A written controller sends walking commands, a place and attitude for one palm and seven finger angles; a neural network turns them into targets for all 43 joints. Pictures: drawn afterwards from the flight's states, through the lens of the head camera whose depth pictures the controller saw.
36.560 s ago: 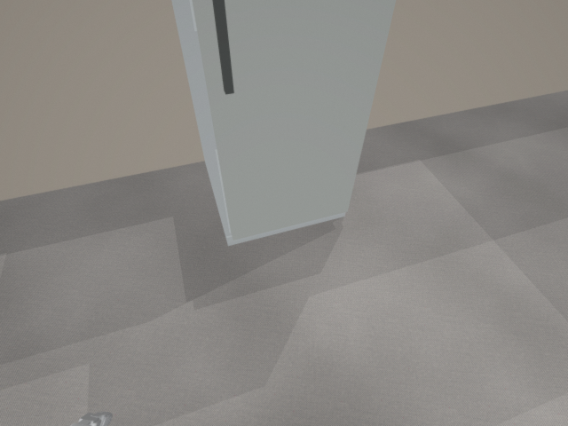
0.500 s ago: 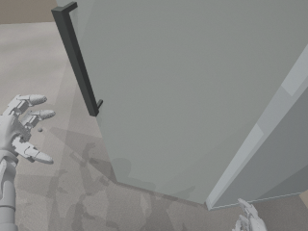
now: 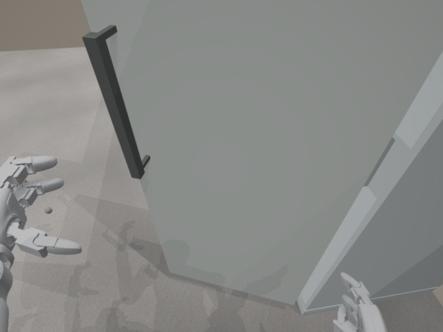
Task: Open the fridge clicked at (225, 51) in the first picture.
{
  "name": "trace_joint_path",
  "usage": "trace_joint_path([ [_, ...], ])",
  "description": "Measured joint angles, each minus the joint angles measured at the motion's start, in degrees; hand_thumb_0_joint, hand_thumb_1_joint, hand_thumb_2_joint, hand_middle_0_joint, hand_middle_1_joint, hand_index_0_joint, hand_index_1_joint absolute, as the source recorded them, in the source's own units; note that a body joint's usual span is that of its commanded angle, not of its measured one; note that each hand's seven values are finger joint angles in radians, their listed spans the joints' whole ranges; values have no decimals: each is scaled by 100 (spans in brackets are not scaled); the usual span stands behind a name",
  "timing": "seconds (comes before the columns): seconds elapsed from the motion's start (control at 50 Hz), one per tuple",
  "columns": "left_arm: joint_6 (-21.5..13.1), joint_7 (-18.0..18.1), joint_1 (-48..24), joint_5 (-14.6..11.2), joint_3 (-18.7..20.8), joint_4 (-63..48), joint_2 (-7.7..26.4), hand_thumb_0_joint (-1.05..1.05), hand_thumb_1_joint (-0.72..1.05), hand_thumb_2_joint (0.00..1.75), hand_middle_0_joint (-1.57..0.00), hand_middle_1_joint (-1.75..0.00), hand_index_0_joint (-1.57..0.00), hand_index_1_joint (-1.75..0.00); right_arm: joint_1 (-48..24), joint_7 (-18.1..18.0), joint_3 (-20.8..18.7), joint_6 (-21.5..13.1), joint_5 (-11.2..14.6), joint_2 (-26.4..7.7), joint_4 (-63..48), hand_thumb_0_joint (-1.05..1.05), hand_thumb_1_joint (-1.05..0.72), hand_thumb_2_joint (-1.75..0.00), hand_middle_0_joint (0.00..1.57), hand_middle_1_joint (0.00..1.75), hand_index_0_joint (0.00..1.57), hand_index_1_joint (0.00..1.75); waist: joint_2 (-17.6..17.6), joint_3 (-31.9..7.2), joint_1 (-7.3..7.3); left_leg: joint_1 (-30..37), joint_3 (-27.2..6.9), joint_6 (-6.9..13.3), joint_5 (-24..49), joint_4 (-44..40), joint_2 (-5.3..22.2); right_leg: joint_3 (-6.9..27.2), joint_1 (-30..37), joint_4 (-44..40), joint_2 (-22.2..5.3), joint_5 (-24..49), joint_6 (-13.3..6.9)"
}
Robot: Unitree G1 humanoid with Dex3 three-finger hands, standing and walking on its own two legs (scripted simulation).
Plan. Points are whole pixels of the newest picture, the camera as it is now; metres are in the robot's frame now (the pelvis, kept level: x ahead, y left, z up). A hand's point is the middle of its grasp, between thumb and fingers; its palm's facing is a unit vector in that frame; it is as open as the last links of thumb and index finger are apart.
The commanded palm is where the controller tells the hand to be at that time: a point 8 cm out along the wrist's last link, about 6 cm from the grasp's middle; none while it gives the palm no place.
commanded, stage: draw the hand back to the body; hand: left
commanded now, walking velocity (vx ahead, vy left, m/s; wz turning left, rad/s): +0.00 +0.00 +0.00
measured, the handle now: (126, 113) +0.45 +0.25 +0.18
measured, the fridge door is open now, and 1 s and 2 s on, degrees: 67 67 67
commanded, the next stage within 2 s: step back with the hand held close in 0.98 s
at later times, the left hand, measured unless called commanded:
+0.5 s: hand (54, 205) +0.24 +0.28 +0.16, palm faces +0.45 -0.81 -0.37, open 9.7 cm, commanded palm +0.18 +0.31 +0.18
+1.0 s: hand (58, 213) +0.22 +0.27 +0.16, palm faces +0.45 -0.81 -0.37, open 7.4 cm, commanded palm +0.17 +0.30 +0.18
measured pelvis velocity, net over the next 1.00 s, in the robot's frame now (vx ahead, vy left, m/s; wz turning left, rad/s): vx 0.02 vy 0.00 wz -0.03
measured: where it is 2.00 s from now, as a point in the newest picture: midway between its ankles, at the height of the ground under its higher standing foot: outside the picture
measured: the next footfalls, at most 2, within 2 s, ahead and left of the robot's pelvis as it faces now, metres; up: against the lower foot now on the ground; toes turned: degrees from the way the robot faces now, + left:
none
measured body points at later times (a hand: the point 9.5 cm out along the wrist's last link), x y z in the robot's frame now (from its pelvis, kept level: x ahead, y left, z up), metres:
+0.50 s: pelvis +0.02 +0.01 +0.01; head +0.00 +0.00 +0.46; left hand +0.21 +0.32 +0.18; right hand +0.20 -0.21 -0.07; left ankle +0.04 +0.13 -0.73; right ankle -0.02 -0.13 -0.73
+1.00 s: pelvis +0.02 +0.00 +0.02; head +0.00 -0.02 +0.46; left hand +0.19 +0.31 +0.18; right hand +0.21 -0.23 -0.07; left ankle +0.04 +0.13 -0.73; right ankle -0.02 -0.13 -0.73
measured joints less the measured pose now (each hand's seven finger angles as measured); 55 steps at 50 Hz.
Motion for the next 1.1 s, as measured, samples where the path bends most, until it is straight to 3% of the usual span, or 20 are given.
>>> trace_joint_path([
  [0.04, -76, 645, 207, 296, -108, -302, -108, -1, -38, 28, -25, -105, -25, -105, -106, 27, 3, 79, -61, 54, 34, 2, -90, -90, 20, 30, 20, 30, -13, 73, 0, 98, 34, 18, 65, -140, -24, 25, 78, -121, -21, 68, 12],
  [0.1, -143, 1259, 502, 609, -300, -690, -286, -1, -29, 32, -24, -100, -25, -100, -177, 44, -5, 203, -135, 127, 92, 2, -90, -90, 20, 30, 21, 30, -34, 145, 43, 267, 95, 52, 135, -336, -72, 71, 212, -275, -68, 131, 42],
  [0.24, -177, 1807, 808, 973, -578, -1142, -463, -1, -6, 44, -24, -86, -24, -86, -207, 54, 9, 509, -231, 266, 240, 2, -90, -90, 20, 30, 21, 30, -76, 237, 128, 716, 201, 98, 199, -692, -166, 149, 600, -567, -159, 190, 95],
  [0.5, -148, 1816, 1382, 1044, -620, -1803, -419, 0, 41, 66, -22, -58, -23, -59, -200, 170, -70, 901, -282, 276, 109, 2, -90, -90, 20, 30, 21, 30, -41, 272, 53, 1222, 323, 82, 237, -1070, -160, 248, 1056, -953, -149, 275, 100],
  [0.72, -175, 1797, 1695, 1022, -630, -2137, -438, 1, 77, 84, -21, -37, -22, -37, -203, 119, -163, 1020, -299, 216, 58, 2, -91, -90, 20, 30, 20, 30, -10, 325, 92, 1328, 268, 27, 272, -1159, -97, 194, 1195, -1081, -77, 311, 45],
  [1.1, -185, 1781, 1643, 1016, -639, -2051, -469, 1, 89, 90, -21, -30, -21, -30, -242, 95, -162, 1019, -328, 276, 101, 2, -91, -90, 20, 30, 21, 30, 0, 374, 101, 1414, 250, -7, 340, -1255, -54, 178, 1288, -1189, -27, 381, 9],
])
